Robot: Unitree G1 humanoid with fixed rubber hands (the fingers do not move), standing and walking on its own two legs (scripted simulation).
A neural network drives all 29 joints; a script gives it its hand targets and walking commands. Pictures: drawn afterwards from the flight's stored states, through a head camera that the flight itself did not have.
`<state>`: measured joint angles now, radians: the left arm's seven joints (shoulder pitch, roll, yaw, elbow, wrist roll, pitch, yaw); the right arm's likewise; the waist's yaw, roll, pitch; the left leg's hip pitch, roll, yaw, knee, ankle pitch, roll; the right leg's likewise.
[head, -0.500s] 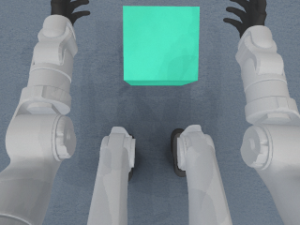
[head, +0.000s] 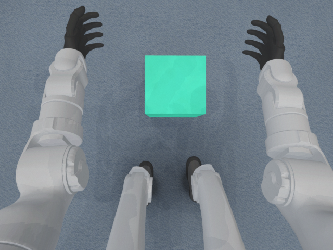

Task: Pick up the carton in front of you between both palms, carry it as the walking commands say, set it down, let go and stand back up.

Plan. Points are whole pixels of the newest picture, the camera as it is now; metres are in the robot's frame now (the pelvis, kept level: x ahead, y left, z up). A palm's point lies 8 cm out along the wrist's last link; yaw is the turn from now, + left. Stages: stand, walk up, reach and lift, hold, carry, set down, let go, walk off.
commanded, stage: let go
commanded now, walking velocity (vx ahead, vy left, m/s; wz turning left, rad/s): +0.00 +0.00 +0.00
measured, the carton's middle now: (173, 91) +0.50 -0.02 -0.50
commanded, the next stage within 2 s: stand in 1.28 s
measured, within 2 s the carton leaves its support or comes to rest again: neither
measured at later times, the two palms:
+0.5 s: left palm (32, 116) +0.38 +0.22 +0.01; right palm (329, 122) +0.36 -0.23 +0.01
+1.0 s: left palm out of the picture +0.25 +0.23 +0.08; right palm out of the picture +0.25 -0.23 +0.08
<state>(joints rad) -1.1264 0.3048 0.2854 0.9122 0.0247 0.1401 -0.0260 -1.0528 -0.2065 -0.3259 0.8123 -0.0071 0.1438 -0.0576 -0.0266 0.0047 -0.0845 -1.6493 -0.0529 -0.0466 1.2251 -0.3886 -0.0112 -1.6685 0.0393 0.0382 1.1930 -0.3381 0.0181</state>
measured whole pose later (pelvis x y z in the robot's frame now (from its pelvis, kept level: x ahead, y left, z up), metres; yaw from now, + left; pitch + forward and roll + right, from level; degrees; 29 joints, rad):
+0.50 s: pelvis +0.07 -0.01 +0.11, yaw +0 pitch +29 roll +0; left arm -0.30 0.20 0.17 0.63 0.04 0.02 -0.03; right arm -0.26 -0.18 -0.15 0.59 -0.03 0.03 0.04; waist -0.02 -0.01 -0.10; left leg -0.93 -0.04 -0.06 0.74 -0.32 -0.01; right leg -0.96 0.03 0.04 0.74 -0.28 0.00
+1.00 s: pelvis +0.09 +0.00 +0.15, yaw +0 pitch -2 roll +0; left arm 0.23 0.21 0.04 0.43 0.01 0.10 -0.07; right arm 0.23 -0.22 -0.04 0.43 0.00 0.10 0.08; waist 0.00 0.01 0.07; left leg -0.12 -0.03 -0.06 0.44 -0.28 0.01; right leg -0.15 0.03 0.05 0.43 -0.24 0.00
